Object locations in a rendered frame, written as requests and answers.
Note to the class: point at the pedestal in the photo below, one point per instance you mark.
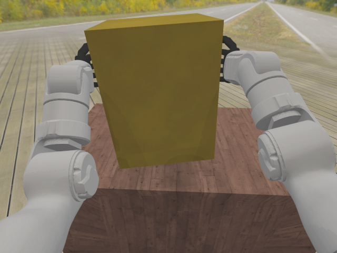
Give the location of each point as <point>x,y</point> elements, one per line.
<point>222,205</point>

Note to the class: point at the left robot forearm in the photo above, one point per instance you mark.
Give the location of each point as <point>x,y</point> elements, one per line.
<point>66,103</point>

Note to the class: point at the robot right hand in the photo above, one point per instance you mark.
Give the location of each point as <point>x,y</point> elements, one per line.
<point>232,46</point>

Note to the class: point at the right robot upper arm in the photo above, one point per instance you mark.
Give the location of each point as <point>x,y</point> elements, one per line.
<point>301,157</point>

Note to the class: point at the robot left hand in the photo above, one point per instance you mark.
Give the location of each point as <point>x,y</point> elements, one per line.
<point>87,58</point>

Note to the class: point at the carton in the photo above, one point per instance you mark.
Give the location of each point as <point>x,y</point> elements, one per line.
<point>159,81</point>

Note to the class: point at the right robot forearm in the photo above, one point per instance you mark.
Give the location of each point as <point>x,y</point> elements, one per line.
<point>274,103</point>

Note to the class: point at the left robot upper arm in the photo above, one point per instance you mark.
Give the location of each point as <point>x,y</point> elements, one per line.
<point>56,185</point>

